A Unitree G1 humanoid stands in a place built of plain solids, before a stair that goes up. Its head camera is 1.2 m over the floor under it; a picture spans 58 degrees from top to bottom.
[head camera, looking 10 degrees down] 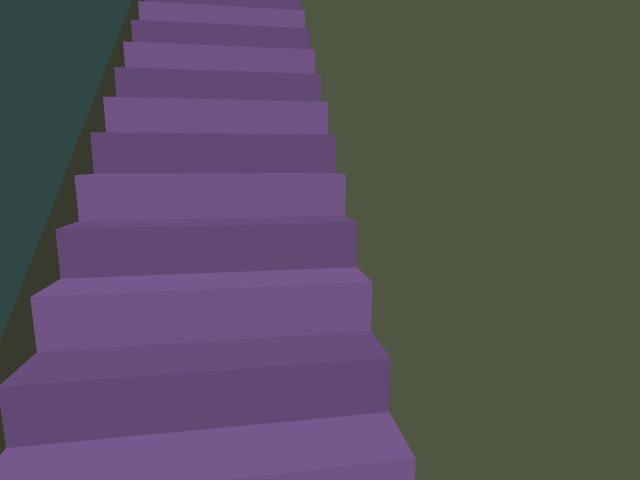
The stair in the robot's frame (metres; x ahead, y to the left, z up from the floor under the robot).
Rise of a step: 0.19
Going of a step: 0.23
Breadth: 1.16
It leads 9 degrees to the left of straight ahead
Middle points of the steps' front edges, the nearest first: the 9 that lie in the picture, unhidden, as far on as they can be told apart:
1.23 0.34 0.58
1.46 0.38 0.77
1.69 0.42 0.96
1.92 0.45 1.15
2.15 0.49 1.34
2.38 0.53 1.54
2.62 0.57 1.73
2.85 0.60 1.92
3.08 0.64 2.11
